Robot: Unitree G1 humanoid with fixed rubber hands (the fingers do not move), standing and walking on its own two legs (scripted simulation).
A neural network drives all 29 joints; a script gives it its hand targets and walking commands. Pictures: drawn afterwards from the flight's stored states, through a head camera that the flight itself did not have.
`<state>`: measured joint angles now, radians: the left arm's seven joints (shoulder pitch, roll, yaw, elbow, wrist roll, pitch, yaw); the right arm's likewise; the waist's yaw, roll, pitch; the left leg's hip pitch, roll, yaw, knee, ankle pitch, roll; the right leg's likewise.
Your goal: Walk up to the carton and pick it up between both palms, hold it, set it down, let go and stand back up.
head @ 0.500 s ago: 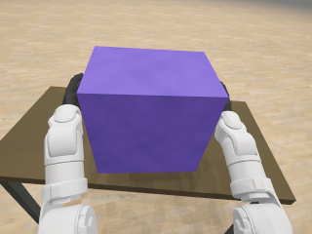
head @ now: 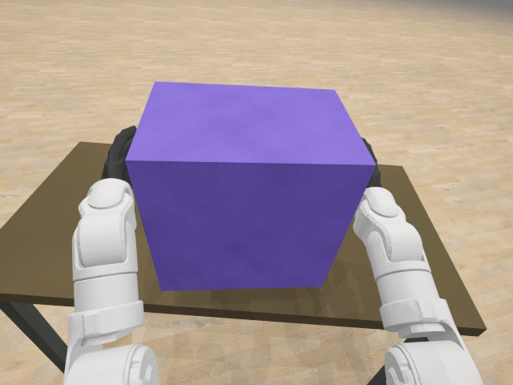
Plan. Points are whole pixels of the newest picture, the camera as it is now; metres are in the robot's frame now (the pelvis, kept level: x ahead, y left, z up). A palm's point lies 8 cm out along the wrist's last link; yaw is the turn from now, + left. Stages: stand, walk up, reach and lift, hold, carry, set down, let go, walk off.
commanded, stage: hold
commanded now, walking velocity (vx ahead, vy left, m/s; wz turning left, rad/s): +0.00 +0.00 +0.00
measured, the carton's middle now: (245, 192) +0.37 +0.00 +0.15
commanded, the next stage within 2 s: set down in 0.12 s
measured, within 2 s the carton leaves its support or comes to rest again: neither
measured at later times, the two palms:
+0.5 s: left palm (116, 174) +0.37 +0.19 +0.20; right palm (356, 188) +0.36 -0.17 +0.17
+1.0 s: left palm (129, 186) +0.40 +0.19 +0.15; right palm (345, 193) +0.39 -0.17 +0.14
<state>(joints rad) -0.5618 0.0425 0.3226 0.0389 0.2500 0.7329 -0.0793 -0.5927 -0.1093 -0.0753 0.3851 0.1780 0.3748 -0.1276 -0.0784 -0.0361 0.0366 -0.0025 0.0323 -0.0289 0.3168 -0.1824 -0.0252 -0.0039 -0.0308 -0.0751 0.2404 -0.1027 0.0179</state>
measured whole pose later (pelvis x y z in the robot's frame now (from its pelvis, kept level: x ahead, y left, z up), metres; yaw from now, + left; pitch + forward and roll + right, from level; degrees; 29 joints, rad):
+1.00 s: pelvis +0.03 +0.01 +0.00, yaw +1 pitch -6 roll -1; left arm -0.56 0.05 0.28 0.30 0.22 0.37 -0.05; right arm -0.52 -0.08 -0.13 0.54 0.06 0.01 -0.12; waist -0.05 -0.04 0.08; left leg 0.01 0.02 -0.05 0.32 -0.22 -0.02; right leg 0.03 -0.04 -0.10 0.22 -0.14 0.03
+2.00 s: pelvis +0.04 +0.01 +0.00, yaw +0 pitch +1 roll -1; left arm -0.72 0.09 0.32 0.82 0.21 0.06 -0.05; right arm -0.61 0.01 -0.40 0.82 -0.18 -0.18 -0.07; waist -0.02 -0.02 0.03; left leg -0.12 0.03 -0.02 0.33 -0.22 -0.02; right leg -0.10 -0.04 -0.07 0.20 -0.12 0.04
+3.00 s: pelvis +0.05 +0.01 +0.00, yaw +0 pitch +13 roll -1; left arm -0.87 0.17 0.34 1.29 0.13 -0.29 -0.03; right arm -0.66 0.03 -0.51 0.94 -0.30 -0.30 -0.07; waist -0.04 0.02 -0.06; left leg -0.35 0.02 -0.01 0.35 -0.22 -0.01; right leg -0.35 -0.05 -0.07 0.26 -0.12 0.04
